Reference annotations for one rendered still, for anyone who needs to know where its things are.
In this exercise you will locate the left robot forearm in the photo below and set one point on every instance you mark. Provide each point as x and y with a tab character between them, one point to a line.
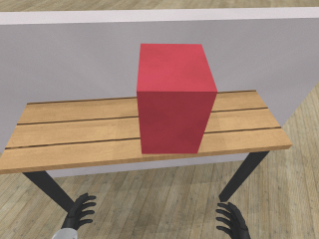
66	233

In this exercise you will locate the table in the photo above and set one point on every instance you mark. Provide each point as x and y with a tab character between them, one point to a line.
95	132

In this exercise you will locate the carton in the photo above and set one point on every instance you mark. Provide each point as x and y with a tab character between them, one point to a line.
175	94

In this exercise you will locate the robot right hand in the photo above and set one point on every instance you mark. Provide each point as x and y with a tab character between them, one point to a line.
236	222

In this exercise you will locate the robot left hand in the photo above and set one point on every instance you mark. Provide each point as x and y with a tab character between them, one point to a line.
73	217

